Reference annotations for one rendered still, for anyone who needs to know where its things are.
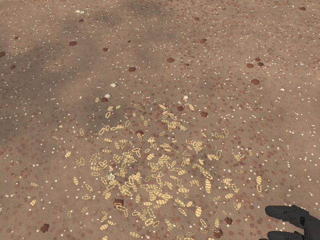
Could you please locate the right robot hand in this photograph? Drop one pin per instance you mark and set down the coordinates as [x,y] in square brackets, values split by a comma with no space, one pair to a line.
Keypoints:
[297,217]

